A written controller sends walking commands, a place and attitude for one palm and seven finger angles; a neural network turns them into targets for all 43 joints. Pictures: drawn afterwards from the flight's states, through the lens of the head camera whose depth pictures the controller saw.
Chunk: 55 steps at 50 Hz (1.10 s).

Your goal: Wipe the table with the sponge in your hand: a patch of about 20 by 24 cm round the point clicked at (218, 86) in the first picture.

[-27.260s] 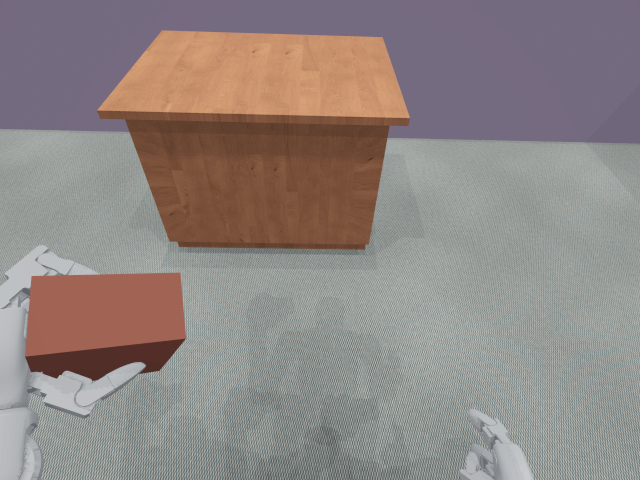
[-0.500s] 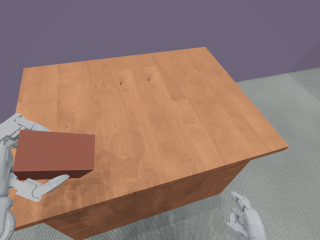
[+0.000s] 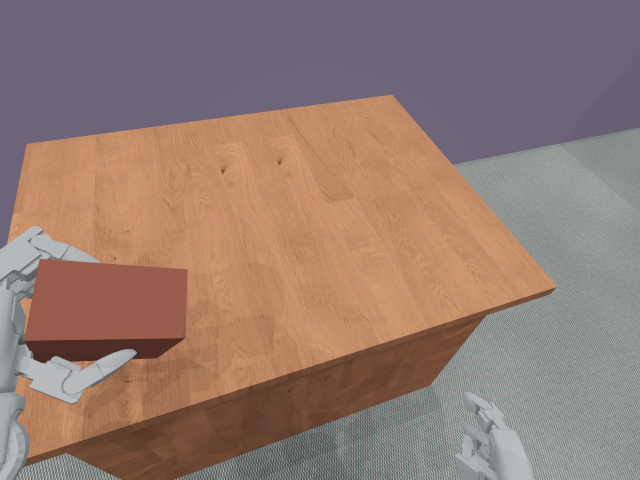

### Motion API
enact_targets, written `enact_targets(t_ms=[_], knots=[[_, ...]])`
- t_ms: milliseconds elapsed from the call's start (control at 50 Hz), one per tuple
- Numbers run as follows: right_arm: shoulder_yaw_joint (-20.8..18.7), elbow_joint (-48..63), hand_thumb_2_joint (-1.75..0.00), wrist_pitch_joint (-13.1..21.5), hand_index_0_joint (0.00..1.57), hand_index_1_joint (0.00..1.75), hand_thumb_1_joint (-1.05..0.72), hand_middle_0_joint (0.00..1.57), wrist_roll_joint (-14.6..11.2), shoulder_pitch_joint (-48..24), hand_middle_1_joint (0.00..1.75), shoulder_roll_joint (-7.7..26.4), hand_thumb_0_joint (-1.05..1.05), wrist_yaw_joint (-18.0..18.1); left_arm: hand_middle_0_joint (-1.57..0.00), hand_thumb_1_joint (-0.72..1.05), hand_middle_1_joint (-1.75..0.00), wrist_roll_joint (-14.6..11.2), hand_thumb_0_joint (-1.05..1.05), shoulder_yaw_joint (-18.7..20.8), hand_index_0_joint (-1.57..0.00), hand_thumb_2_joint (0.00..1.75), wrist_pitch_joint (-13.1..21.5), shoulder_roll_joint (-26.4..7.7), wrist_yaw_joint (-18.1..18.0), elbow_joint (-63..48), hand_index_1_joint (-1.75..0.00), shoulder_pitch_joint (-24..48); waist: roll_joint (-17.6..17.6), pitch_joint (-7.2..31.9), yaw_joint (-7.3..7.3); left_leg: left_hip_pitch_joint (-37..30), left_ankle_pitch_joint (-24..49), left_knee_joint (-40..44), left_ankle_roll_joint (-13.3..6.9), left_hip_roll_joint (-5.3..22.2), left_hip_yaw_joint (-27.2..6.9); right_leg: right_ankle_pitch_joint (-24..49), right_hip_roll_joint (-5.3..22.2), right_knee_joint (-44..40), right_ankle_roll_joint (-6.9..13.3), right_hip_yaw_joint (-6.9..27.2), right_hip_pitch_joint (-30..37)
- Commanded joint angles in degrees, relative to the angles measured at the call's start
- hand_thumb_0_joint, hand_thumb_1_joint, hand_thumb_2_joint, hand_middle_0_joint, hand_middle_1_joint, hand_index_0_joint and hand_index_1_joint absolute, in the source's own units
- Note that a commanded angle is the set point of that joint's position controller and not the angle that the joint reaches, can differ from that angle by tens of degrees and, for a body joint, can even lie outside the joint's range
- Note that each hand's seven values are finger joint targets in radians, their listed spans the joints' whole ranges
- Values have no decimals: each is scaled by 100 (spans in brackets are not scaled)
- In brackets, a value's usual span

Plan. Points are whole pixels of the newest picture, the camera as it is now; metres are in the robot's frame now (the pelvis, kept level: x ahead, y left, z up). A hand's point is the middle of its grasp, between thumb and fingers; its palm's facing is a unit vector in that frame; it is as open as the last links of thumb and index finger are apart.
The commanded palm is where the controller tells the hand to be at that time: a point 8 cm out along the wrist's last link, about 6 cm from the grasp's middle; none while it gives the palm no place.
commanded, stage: shuffle to correct the standing spot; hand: left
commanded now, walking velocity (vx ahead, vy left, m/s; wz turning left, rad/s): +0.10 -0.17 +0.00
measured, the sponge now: (129, 318) +0.23 +0.22 +0.13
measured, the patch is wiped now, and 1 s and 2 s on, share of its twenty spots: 0.00 0.00 0.00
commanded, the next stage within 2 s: come to a stop and stand still in 0.36 s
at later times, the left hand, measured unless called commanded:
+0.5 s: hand (161, 302) +0.24 +0.18 +0.16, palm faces +0.29 -0.86 -0.41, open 10.4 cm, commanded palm +0.18 +0.22 +0.17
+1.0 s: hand (50, 278) +0.22 +0.25 +0.20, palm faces +0.47 -0.76 -0.44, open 10.4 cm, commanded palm +0.15 +0.25 +0.17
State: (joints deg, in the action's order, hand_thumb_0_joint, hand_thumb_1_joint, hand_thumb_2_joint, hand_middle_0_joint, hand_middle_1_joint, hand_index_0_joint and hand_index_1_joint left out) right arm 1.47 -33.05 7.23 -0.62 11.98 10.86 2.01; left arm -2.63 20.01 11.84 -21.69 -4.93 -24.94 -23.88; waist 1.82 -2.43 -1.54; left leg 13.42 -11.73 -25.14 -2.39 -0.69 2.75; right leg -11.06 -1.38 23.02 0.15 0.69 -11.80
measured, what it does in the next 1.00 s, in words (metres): stands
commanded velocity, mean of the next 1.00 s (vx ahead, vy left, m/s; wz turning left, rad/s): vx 0.04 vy -0.06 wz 0.00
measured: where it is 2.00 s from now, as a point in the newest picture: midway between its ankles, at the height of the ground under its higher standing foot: outside the picture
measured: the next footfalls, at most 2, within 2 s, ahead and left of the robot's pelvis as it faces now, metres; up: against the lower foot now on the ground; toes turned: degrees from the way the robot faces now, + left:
none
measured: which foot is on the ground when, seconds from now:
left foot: down 0.00-1.00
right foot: down 0.00-1.00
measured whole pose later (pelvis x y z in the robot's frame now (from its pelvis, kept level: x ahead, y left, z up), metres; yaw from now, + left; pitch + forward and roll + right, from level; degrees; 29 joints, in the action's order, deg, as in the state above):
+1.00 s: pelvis -0.01 -0.03 +0.00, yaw +1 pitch +1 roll -1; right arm 3.9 -33.1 9.7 -1.2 10.9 12.7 0.6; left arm -4.4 26.5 13.9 -30.1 -5.4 -21.3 -14.3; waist 0.7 -2.4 -2.8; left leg 17.5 -12.5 -29.2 0.2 1.9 0.6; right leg -11.5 -3.9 25.6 3.2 -1.5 -15.0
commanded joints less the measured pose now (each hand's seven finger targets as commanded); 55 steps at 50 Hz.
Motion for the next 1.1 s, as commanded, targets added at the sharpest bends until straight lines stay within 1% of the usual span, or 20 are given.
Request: enact_targets(t_ms=[0,120,140,220,240,420,500,560,800,820,840,860,880,900,920,960,1000,1020,1040,1080], knots=[[-389,959,-90,278,20,30,-90,20,-19,-455,30,766,0,41,-120,10,-160,-77,0,599,-120,130,307,-883,-86,-1402,-160,560,-729,793,62,-141,-417,700,22,939,-816,240,211,-73,97,117,132],[-401,983,-90,246,20,30,-90,20,-31,-495,30,752,0,38,-120,10,-160,-141,0,770,-120,130,178,-1089,-76,-1577,-160,538,-638,861,92,-488,380,218,68,842,-611,668,243,-166,178,310,-108],[-386,960,-90,229,20,30,-90,20,3,-449,30,755,0,36,-120,10,-160,-165,0,593,-120,130,182,-877,-41,-1519,-160,512,-629,890,113,-444,438,158,44,826,-580,740,227,-150,194,291,-72],[-442,1032,-90,194,20,30,-90,20,-45,-480,30,761,0,49,-120,10,-160,-214,0,871,-120,130,132,-1158,-39,-1717,-160,345,-732,1067,110,-682,1180,-102,62,870,-532,1227,280,-49,227,354,-12],[-419,1020,-90,171,20,30,-90,20,-16,-441,30,756,0,49,-120,10,-160,-243,0,709,-120,130,132,-975,-3,-1620,-160,262,-630,1048,123,-577,1120,-139,44,866,-514,1220,276,-47,228,310,26],[-484,1068,-90,83,20,30,-90,20,-93,-457,30,762,0,92,-120,10,-160,-357,0,968,-120,130,-1,-1201,-35,-1687,-160,-20,-305,1020,183,-433,656,-646,89,610,-286,1528,551,-144,405,703,-23],[-436,1021,-90,51,20,30,-90,20,-103,-498,30,752,0,71,-120,10,-160,-347,0,879,-120,130,26,-1071,-86,-1584,-160,-117,-298,1029,172,-260,552,-742,95,424,-228,2055,740,-324,144,903,210],[-387,952,-90,70,20,30,-90,20,-86,-638,30,770,0,71,-120,10,-160,-301,0,873,-120,130,93,-1096,-162,-1556,-160,-199,-407,1019,129,-362,898,-432,67,434,-325,2378,682,-323,-80,722,382],[-358,871,-90,108,20,30,-90,20,-79,-662,30,790,0,126,-120,10,-160,-194,0,547,-120,130,38,-927,-176,-1301,-160,144,-185,852,86,-593,517,121,39,485,-475,913,596,-817,-79,717,143],[600,1506,-90,98,20,30,-90,20,-638,166,30,1009,0,556,-120,10,-160,-206,0,2148,-120,130,1064,-5415,-237,-4008,-160,5860,-1524,408,354,679,131,20,-100,314,-579,-35,442,-278,-216,319,-104],[-110,945,-90,517,20,30,-90,20,-427,-232,30,476,0,432,-120,10,-160,40,0,2054,-120,130,726,-2549,-162,-585,-160,3199,-232,304,80,-28,-161,-41,-37,717,-633,-1275,664,-520,26,319,-811],[-131,676,-90,518,20,30,-90,20,-160,-391,30,828,0,239,-120,10,-160,-90,0,1379,-120,130,455,-1922,-107,317,-160,2061,43,616,-9,-449,-169,-82,57,357,-569,-1022,438,-653,220,757,-775],[-291,778,-90,560,20,30,-90,20,-23,-378,30,1061,0,116,-120,10,-160,-134,0,1352,-120,130,441,-2032,-52,-190,-160,1754,87,664,-124,-369,-357,-287,71,281,-487,-860,645,-815,330,1053,-762],[-269,818,-90,602,20,30,-90,20,-4,-299,30,1060,0,27,-120,10,-160,-168,0,1125,-120,130,493,-1777,5,-384,-160,1211,221,814,-127,-209,-280,-440,52,239,-452,-691,845,-815,338,1207,-580],[-235,746,-90,615,20,30,-90,20,-60,-367,30,1017,0,-97,-120,10,-160,-232,0,754,-120,130,471,-1286,40,-296,-160,720,-133,945,-87,-421,-233,-414,40,272,-450,-541,851,-668,387,1173,-647],[-252,837,-90,618,20,30,-90,20,-71,-243,30,1022,0,-201,-120,10,-160,-228,0,338,-120,130,421,-831,13,-829,-160,99,-149,866,-94,-459,-151,-178,35,355,-469,-477,753,-601,305,810,-606],[-259,855,-90,614,20,30,-90,20,-45,-379,30,1041,0,-185,-120,10,-160,-135,0,322,-120,130,352,-849,-57,-1003,-160,142,-73,625,-32,-421,-171,114,33,473,-572,-520,601,-566,209,570,-671],[-248,821,-90,563,20,30,-90,20,-58,-468,30,1057,0,-155,-120,10,-160,-115,0,610,-120,130,378,-1228,-115,-1122,-160,231,-320,726,-30,-498,-128,290,22,537,-613,-338,487,-361,166,448,-561],[-262,840,-90,520,20,30,-90,20,-8,-405,30,1041,0,-115,-120,10,-160,-49,0,568,-120,130,376,-1027,-133,-1162,-160,286,-269,785,7,-353,-57,412,45,615,-675,-91,458,-203,126,247,-320],[-257,884,-90,459,20,30,-90,20,44,-486,30,1045,0,-59,-120,10,-160,33,0,745,-120,130,350,-1154,-198,-1277,-160,513,-410,702,13,-161,-75,529,67,653,-733,128,432,-96,109,176,-137]])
